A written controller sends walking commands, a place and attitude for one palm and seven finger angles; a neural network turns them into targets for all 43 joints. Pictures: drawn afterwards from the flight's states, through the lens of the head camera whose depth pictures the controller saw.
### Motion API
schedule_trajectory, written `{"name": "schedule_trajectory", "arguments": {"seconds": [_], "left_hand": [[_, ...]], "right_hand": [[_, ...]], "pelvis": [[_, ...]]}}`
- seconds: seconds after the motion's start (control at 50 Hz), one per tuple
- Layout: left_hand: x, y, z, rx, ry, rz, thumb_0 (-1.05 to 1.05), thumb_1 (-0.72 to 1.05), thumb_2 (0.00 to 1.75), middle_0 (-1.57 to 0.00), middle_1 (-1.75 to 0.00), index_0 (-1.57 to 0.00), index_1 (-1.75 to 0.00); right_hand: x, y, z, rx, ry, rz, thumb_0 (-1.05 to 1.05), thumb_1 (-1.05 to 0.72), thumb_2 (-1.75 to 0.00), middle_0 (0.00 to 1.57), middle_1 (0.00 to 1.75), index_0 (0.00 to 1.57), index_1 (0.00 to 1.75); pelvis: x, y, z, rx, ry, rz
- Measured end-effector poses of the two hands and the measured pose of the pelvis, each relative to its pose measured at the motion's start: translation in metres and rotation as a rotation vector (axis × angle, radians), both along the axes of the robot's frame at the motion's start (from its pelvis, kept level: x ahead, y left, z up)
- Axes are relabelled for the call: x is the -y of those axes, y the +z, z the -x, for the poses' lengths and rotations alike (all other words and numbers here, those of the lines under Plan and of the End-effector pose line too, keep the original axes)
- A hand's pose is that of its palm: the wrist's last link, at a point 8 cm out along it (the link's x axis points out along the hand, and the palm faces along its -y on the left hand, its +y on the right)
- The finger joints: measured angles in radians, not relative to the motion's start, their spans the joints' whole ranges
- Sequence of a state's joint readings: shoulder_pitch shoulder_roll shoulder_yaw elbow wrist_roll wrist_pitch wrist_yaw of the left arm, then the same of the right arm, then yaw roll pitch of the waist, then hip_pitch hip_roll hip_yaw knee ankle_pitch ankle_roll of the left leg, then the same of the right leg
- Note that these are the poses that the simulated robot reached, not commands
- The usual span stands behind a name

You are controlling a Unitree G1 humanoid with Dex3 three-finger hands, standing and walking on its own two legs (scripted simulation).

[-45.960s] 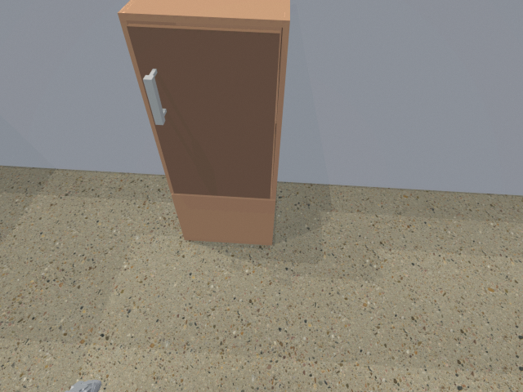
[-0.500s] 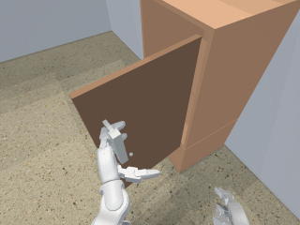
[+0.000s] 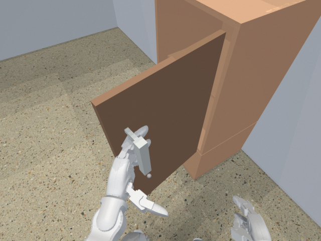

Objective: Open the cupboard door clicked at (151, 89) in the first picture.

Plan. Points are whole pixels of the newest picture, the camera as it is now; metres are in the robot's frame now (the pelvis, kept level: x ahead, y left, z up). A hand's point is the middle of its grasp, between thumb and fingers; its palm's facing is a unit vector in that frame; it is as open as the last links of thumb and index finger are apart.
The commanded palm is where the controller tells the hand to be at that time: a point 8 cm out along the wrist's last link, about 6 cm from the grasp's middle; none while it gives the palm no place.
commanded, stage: slide the hand sideways off the handle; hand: left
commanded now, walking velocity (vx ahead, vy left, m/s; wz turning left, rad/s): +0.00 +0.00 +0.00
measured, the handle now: (137, 152) +0.31 +0.07 +0.06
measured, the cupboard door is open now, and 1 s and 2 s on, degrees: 100 100 100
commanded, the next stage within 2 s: draw the hand back to the body in 0.94 s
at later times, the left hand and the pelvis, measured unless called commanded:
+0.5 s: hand (131, 193) +0.21 +0.07 +0.07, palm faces -0.05 -1.00 +0.04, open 16.1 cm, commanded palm +0.18 +0.12 +0.07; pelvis +0.02 +0.01 -0.01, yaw -1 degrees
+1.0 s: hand (115, 216) +0.17 +0.10 +0.07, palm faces -0.04 -1.00 -0.01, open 16.3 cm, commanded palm +0.14 +0.15 +0.07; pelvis +0.00 -0.01 -0.02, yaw -1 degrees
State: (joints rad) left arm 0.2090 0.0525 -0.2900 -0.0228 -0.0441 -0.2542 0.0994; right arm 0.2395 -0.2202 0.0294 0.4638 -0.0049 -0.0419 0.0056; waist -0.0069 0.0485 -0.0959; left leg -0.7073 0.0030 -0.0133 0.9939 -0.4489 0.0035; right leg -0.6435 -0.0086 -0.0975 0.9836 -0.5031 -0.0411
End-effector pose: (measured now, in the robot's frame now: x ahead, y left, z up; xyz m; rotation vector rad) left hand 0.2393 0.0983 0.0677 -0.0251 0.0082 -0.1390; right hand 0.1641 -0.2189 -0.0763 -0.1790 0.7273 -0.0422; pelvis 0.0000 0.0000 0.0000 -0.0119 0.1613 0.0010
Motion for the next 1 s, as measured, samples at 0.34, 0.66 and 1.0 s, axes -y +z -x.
{"name": "schedule_trajectory", "arguments": {"seconds": [0.34,0.66,1.0], "left_hand": [[-0.017,0.001,0.023,-0.025,0.042,0.011,-0.01,-0.50,0.30,-0.18,-0.33,-0.21,-0.33],[-0.036,0.007,0.063,-0.014,0.092,-0.002,-0.01,-0.50,0.30,-0.16,-0.30,-0.16,-0.31],[-0.057,0.004,0.088,-0.016,0.094,-0.032,-0.01,-0.50,0.30,-0.15,-0.30,-0.15,-0.30]], "right_hand": [[-0.010,0.005,-0.008,-0.001,-0.017,-0.008,0.01,-0.90,-0.90,0.20,0.30,0.20,0.30],[-0.007,0.000,-0.031,0.072,0.017,-0.017,0.01,-0.90,-0.90,0.20,0.30,0.20,0.30],[0.016,-0.004,-0.008,0.080,-0.046,0.015,0.01,-0.90,-0.90,0.20,0.30,0.20,0.30]], "pelvis": [[-0.010,-0.004,-0.019,-0.029,-0.032,-0.001],[-0.002,-0.017,-0.016,-0.055,-0.013,-0.001],[0.010,-0.021,0.000,-0.039,-0.008,0.004]]}}
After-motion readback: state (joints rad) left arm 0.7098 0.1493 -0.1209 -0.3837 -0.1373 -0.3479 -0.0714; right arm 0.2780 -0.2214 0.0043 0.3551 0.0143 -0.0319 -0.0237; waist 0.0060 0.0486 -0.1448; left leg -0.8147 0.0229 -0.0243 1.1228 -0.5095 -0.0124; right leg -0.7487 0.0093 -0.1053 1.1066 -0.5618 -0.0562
